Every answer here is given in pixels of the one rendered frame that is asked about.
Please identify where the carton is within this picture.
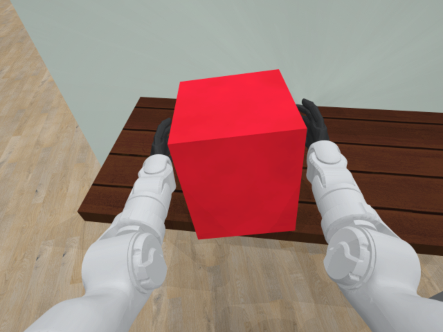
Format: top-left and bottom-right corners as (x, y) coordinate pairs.
(168, 69), (307, 239)

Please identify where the left robot hand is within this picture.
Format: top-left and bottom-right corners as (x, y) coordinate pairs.
(150, 118), (173, 162)

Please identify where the table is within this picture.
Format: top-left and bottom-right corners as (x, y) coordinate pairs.
(78, 97), (443, 302)

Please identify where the right robot upper arm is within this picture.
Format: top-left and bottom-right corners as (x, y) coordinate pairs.
(323, 225), (443, 332)

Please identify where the robot left forearm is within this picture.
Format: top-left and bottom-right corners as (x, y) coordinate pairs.
(82, 154), (176, 285)

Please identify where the right robot hand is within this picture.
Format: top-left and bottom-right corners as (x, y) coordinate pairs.
(296, 98), (330, 150)

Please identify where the robot right forearm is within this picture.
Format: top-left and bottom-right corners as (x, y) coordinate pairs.
(306, 140), (401, 244)

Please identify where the left robot upper arm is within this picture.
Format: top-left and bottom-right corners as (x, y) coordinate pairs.
(24, 231), (167, 332)

